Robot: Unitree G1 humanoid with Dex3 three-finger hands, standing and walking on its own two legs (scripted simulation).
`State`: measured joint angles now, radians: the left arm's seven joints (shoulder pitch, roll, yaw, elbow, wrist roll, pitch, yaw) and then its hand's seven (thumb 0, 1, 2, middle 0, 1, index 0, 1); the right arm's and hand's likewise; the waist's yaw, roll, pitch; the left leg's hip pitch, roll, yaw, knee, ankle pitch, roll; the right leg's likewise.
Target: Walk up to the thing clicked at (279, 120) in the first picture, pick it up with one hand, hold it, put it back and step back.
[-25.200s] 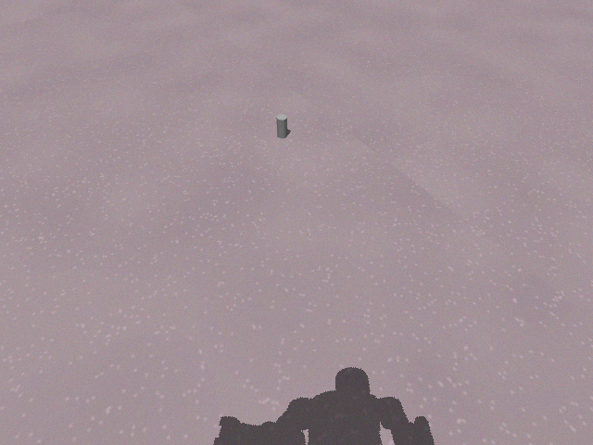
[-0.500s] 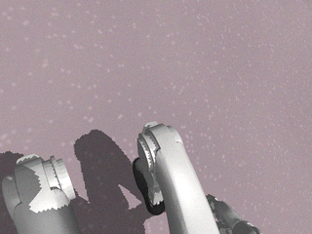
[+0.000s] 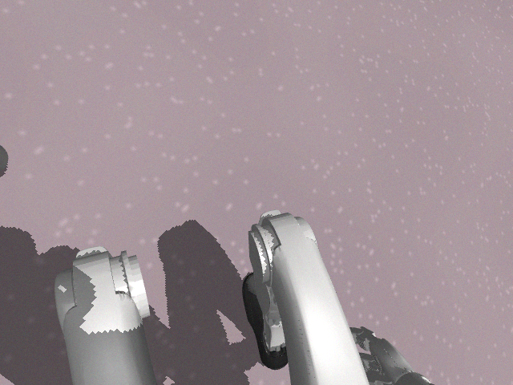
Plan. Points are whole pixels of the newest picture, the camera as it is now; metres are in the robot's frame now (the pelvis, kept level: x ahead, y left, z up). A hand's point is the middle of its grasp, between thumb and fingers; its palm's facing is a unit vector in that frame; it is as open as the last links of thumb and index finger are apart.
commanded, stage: settle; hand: left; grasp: from above
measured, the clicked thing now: out of the picture +0.48 +0.35 -0.20
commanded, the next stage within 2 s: lift in 0.46 s
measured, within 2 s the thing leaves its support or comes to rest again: neither
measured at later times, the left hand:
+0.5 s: hand out of the picture +0.45 +0.34 -0.10, palm faces -0.43 -0.08 -0.90, open 8.6 cm
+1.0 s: hand out of the picture +0.42 +0.35 -0.02, palm faces -0.45 -0.12 -0.89, open 8.6 cm
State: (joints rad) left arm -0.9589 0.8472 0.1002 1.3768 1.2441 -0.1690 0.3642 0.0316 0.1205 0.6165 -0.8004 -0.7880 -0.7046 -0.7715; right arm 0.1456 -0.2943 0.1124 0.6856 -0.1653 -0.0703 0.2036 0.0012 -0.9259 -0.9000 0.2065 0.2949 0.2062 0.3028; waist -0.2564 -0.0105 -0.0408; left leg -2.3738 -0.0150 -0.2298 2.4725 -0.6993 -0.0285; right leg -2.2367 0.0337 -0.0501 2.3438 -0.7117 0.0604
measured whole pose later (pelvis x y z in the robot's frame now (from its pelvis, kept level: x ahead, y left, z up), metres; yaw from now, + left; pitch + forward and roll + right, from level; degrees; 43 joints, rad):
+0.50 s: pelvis -0.02 -0.01 +0.03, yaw +3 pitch +33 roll -10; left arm -1.00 0.83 0.06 1.33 1.23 -0.21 0.21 0.03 0.13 0.61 -0.79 -0.79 -0.70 -0.77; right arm 0.18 -0.30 0.09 0.66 -0.12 0.02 0.13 0.00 -0.93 -0.90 0.21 0.29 0.21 0.30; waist -0.25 0.01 -0.06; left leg -2.30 -0.01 -0.19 2.34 -0.63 -0.03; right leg -2.19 0.02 -0.03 2.25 -0.66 0.07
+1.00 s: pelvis -0.01 +0.00 +0.09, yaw +5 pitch +35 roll -8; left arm -0.82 0.72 0.04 1.04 1.10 -0.15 0.04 0.03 0.13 0.60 -0.78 -0.80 -0.70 -0.76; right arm 0.20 -0.27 0.02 0.63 -0.05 0.07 0.10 0.00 -0.94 -0.91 0.21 0.30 0.21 0.30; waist -0.17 0.05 -0.15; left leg -2.14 0.00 -0.14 2.17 -0.64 -0.01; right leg -2.04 -0.01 -0.01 2.09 -0.67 0.07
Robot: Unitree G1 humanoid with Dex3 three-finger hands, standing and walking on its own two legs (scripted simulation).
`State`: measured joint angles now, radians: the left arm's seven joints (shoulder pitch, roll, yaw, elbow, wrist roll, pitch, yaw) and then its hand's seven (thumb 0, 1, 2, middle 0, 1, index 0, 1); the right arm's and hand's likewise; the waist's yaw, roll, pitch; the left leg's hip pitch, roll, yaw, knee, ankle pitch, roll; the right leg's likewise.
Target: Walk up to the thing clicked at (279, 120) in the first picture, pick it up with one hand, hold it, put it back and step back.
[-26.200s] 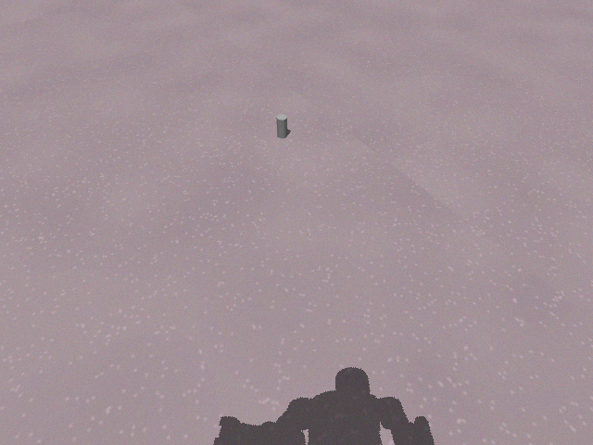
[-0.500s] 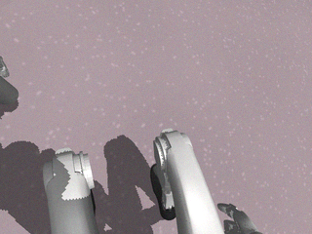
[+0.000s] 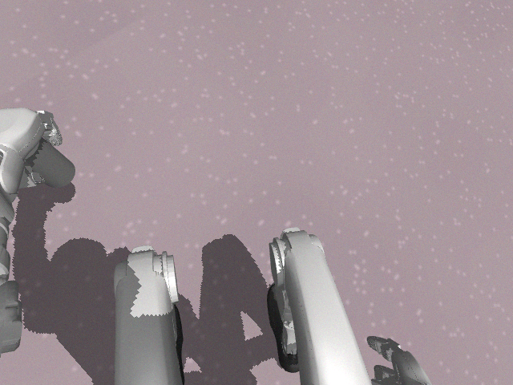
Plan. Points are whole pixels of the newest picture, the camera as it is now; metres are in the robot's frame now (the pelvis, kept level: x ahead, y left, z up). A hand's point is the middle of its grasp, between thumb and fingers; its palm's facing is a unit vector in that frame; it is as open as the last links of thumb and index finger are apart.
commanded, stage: lift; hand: left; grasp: from above
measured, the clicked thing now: (40, 159) +0.48 +0.31 -0.14
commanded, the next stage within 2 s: hold in 1.24 s
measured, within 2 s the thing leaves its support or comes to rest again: neither
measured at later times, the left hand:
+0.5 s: hand out of the picture +0.38 +0.27 +0.09, palm faces -0.41 -0.12 -0.90, open 8.6 cm
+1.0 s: hand out of the picture +0.36 +0.25 +0.23, palm faces -0.41 -0.11 -0.91, open 8.6 cm
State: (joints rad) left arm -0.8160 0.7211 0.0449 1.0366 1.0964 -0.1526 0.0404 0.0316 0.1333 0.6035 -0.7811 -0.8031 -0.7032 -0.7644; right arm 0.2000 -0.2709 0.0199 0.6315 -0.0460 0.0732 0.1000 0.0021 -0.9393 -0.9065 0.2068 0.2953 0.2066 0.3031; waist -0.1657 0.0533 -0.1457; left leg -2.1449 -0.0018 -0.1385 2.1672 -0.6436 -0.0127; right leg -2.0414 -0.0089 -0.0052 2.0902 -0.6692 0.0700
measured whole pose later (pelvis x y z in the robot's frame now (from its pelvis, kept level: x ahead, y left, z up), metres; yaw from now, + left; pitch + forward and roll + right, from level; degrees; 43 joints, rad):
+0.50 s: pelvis +0.01 -0.01 +0.16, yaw +3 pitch +26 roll -4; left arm -0.44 0.56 -0.07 0.67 0.96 -0.03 0.01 0.03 0.15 0.59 -0.76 -0.82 -0.70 -0.76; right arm 0.15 -0.24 -0.01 0.65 0.02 0.09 0.00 0.00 -0.93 -0.90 0.21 0.30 0.21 0.30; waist -0.09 0.06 -0.17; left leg -1.53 0.04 -0.09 1.66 -0.58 -0.02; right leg -1.47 -0.01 -0.01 1.60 -0.58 0.06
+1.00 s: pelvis +0.04 -0.01 +0.29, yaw +5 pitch +14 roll -2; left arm -0.35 0.43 -0.16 0.79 0.98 0.00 0.11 0.03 0.15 0.59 -0.76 -0.82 -0.70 -0.76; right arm 0.23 -0.24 -0.03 0.71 0.04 0.02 -0.05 0.01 -0.93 -0.90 0.21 0.30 0.21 0.30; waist -0.05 0.04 -0.13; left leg -0.89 0.05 -0.04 1.09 -0.44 -0.03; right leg -0.85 -0.02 0.01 1.05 -0.44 0.04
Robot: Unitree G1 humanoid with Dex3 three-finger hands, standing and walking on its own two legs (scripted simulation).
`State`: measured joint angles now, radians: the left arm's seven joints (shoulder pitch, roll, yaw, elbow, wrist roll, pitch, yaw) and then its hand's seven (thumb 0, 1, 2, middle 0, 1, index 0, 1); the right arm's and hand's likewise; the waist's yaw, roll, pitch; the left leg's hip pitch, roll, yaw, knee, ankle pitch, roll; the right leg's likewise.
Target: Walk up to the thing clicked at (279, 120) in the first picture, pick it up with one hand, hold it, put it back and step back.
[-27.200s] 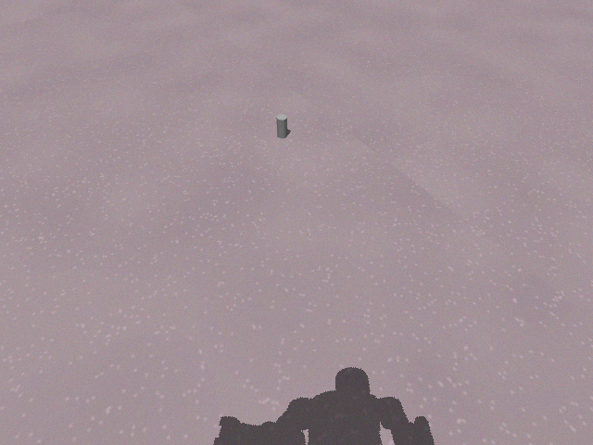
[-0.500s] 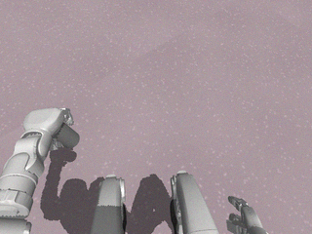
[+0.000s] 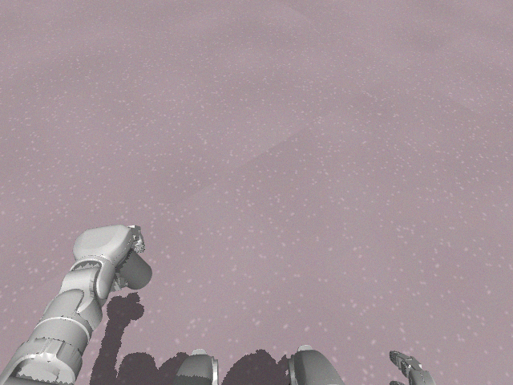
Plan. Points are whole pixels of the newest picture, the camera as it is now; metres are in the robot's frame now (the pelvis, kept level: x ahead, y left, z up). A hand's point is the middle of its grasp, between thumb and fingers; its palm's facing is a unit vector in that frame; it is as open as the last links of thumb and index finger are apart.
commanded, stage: lift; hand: left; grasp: from above
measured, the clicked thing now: (126, 265) +0.35 +0.23 -0.10
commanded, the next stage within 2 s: hold in 0.24 s
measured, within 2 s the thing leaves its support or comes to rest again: neither
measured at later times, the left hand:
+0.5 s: hand (109, 247) +0.34 +0.23 +0.00, palm faces -0.43 -0.06 -0.90, open 8.6 cm
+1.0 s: hand (110, 235) +0.35 +0.21 +0.03, palm faces -0.43 -0.06 -0.90, open 8.6 cm
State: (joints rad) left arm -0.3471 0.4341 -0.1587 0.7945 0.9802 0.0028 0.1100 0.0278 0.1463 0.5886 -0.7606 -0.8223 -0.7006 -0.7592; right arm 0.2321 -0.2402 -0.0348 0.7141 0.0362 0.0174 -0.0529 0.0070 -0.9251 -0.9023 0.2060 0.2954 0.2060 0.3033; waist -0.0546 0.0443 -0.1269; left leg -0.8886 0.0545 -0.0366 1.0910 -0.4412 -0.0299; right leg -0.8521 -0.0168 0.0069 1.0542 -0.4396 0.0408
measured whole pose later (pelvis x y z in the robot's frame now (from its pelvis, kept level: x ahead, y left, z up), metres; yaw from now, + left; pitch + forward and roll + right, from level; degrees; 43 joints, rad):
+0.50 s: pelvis +0.03 +0.00 +0.05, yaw -1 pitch +7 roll +0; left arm -0.31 0.40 -0.20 0.77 0.98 0.02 0.07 0.03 0.14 0.59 -0.76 -0.82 -0.71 -0.75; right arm 0.23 -0.24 -0.05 0.72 0.05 0.02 -0.05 0.01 -0.92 -0.90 0.21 0.30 0.21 0.30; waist -0.03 0.04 -0.08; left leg -0.55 0.05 0.01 0.77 -0.35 -0.02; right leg -0.53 -0.03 0.03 0.75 -0.35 0.04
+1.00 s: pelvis +0.04 +0.00 +0.07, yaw -1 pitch +4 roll +0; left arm -0.28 0.40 -0.21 0.67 0.97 0.02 -0.02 0.03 0.14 0.59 -0.76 -0.82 -0.71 -0.75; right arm 0.21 -0.25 -0.05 0.69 0.06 0.05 -0.05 0.01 -0.91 -0.90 0.21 0.29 0.20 0.30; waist 0.00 0.05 -0.05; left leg -0.39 0.04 0.02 0.62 -0.30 -0.03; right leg -0.39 -0.03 0.04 0.64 -0.31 0.04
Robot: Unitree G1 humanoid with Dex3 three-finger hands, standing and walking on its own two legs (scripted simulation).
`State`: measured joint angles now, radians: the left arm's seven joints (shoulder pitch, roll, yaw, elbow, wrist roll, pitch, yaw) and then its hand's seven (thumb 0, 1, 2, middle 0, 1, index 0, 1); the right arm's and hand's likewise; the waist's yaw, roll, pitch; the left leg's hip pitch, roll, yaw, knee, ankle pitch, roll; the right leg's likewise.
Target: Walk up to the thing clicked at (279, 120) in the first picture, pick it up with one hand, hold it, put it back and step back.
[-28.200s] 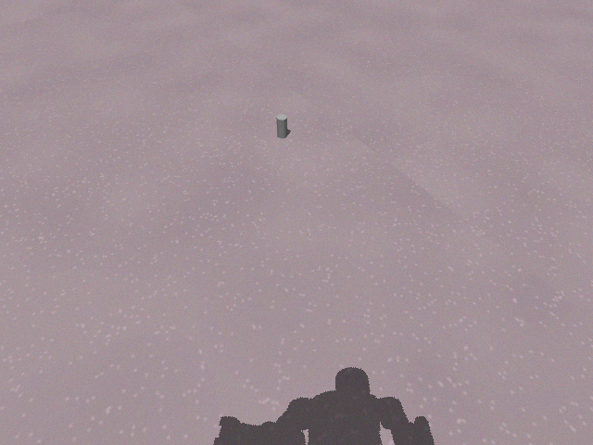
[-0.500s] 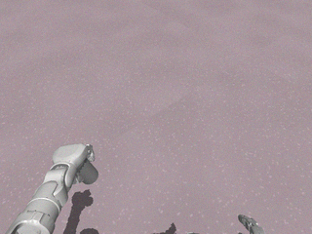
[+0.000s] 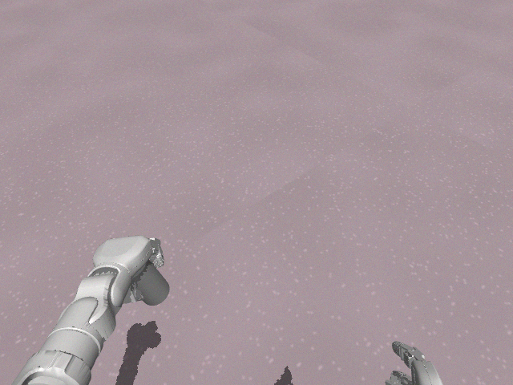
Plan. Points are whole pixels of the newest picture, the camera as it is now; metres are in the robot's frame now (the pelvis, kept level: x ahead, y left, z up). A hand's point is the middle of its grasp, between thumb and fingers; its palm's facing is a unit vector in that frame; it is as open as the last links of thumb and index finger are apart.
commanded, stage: hold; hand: left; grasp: from above
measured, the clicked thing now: (144, 279) +0.32 +0.22 -0.07
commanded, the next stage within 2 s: crouch in 1.24 s
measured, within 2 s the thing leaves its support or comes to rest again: neither
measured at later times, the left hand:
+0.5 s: hand (128, 284) +0.29 +0.22 -0.01, palm faces -0.43 -0.06 -0.90, open 8.6 cm
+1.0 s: hand (127, 284) +0.28 +0.22 -0.01, palm faces -0.44 -0.06 -0.90, open 8.5 cm
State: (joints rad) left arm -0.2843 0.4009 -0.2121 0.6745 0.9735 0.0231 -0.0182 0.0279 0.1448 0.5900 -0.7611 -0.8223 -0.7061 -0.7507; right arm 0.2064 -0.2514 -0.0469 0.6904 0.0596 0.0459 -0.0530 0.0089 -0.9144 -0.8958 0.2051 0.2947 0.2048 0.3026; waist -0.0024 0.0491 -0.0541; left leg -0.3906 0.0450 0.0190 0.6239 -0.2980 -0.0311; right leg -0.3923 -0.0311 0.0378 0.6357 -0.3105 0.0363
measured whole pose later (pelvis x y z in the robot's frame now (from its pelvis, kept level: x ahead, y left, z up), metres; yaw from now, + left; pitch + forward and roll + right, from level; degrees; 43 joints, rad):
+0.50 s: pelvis -0.01 +0.00 +0.01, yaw +0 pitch +1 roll +1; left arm -0.27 0.41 -0.21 0.62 0.96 0.02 -0.07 0.03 0.15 0.59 -0.76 -0.83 -0.70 -0.75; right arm 0.18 -0.25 -0.03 0.68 0.07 0.05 -0.06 0.01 -0.92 -0.90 0.20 0.29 0.20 0.30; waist 0.01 0.05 -0.03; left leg -0.31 0.04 0.03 0.53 -0.24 -0.03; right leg -0.32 -0.03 0.04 0.56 -0.26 0.03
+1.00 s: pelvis -0.01 +0.00 +0.01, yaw +0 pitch +0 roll +1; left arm -0.25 0.42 -0.22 0.57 0.96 0.01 -0.10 0.03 0.16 0.58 -0.75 -0.84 -0.70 -0.75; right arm 0.16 -0.24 -0.02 0.67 0.07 0.05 -0.07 0.01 -0.92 -0.90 0.20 0.29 0.20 0.30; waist 0.02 0.05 -0.01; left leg -0.27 0.04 0.03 0.49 -0.22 -0.03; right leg -0.28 -0.03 0.04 0.52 -0.24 0.03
